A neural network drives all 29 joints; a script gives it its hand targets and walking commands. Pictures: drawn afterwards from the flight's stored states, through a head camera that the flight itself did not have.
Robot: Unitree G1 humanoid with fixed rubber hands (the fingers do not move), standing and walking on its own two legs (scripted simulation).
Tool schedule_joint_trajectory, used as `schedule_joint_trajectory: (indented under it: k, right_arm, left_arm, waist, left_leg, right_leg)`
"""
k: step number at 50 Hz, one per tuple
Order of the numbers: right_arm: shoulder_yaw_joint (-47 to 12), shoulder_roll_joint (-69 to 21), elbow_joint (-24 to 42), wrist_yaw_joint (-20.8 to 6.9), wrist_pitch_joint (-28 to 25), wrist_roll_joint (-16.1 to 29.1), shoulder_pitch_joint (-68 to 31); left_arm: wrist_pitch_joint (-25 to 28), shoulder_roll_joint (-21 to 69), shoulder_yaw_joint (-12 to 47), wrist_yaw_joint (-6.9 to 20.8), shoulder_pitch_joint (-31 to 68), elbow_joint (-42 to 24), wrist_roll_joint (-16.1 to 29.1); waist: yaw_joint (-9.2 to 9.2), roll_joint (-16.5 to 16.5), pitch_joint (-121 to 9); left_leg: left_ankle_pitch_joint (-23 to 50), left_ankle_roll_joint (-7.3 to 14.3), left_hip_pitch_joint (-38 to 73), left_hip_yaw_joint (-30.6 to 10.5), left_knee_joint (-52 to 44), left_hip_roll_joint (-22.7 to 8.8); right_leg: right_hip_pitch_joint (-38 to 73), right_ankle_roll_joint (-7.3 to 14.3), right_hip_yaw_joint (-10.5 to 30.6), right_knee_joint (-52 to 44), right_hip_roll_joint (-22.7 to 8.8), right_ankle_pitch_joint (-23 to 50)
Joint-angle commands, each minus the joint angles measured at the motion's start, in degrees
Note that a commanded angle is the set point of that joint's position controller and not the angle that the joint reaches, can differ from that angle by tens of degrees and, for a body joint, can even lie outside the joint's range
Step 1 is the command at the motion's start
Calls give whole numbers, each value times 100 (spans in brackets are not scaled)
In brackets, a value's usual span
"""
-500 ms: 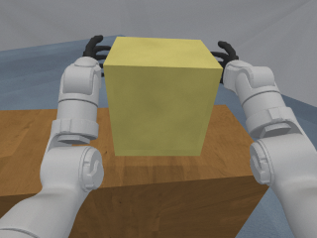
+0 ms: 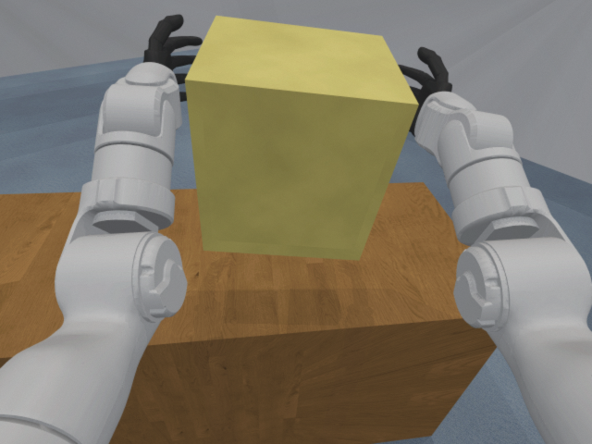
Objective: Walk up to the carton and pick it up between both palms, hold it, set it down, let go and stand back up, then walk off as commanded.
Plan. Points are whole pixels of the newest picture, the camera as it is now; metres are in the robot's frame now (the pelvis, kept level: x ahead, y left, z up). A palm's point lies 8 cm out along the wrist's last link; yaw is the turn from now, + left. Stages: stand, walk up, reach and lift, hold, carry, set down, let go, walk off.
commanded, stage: set down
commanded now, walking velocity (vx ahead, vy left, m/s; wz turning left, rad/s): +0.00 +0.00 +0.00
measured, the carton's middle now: (291, 144) +0.45 +0.01 +0.25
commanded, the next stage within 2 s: none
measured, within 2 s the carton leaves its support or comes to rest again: neither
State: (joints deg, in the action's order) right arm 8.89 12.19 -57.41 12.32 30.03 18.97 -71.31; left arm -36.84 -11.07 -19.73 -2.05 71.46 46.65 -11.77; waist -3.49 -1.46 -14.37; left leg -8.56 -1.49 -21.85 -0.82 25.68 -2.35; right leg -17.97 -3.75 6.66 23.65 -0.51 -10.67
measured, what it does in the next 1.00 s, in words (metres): stands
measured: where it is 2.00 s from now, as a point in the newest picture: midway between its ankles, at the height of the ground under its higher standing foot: outside the picture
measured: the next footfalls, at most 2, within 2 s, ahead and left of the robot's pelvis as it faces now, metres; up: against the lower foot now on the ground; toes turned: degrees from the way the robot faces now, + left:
none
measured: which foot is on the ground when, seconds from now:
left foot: down 0.00-1.00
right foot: down 0.00-1.00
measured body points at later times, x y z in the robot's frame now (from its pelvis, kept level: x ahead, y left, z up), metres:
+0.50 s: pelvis +0.01 +0.00 +0.00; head -0.02 +0.03 +0.45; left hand +0.46 +0.19 +0.28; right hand +0.45 -0.13 +0.27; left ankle +0.05 +0.14 -0.74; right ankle +0.02 -0.16 -0.74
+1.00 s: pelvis +0.01 +0.00 +0.00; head +0.00 +0.03 +0.45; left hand +0.48 +0.18 +0.24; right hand +0.45 -0.14 +0.22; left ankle +0.05 +0.14 -0.74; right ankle +0.02 -0.16 -0.74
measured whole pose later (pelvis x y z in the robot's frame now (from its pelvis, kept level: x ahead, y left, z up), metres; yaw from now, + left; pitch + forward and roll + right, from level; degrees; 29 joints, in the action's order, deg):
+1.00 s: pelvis +0.01 +0.00 +0.00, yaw +0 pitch +4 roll -1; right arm 16.0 1.8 -57.5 12.8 12.8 6.4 -61.0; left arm -16.6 -13.1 -19.9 1.3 62.5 54.9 -11.8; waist -4.5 -2.8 -7.4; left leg -8.7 -1.5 -18.0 -0.7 23.1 -2.6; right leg -13.4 -3.7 6.7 19.3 -0.5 -9.7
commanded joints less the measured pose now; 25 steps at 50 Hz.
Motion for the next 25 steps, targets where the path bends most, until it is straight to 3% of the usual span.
schedule_joint_trajectory:
  k: [1,7,12,18,25]
  right_arm:
    - [-471,-3303,1412,-809,-671,19,-4361]
    - [-756,-3397,1727,-597,-1087,-122,-3783]
    - [-850,-3451,1833,-522,-1350,-230,-3508]
    - [-744,-3480,1666,-505,-1543,-438,-3345]
    - [-287,-3489,1226,-566,-1645,-905,-3155]
  left_arm:
    - [602,3003,430,1076,3188,44,515]
    - [1050,3130,990,1076,3006,-538,710]
    - [1295,3301,1382,1053,2979,-903,805]
    - [1445,3457,1651,1015,2972,-818,848]
    - [1551,3286,1480,1101,2857,0,781]
  waist:
    - [-85,-5,-1510]
    - [-357,22,-2123]
    - [-462,225,-2248]
    - [-529,325,-2021]
    - [-581,190,-1438]
  left_leg:
    - [54,188,2521,165,-714,347]
    - [1516,59,3295,128,-414,388]
    - [1919,-76,3579,133,-335,370]
    - [1506,-172,3531,181,-416,370]
    - [402,-95,3111,277,-724,374]
  right_leg:
    - [1357,263,-573,-1112,529,245]
    - [1726,169,-689,-1050,596,1569]
    - [1752,160,-791,-1090,616,1783]
    - [1562,166,-866,-1157,603,1427]
    - [1338,173,-870,-1253,521,730]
